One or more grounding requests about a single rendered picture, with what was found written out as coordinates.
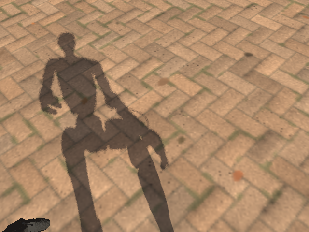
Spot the robot left hand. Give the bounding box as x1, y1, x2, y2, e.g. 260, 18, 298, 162
2, 218, 50, 232

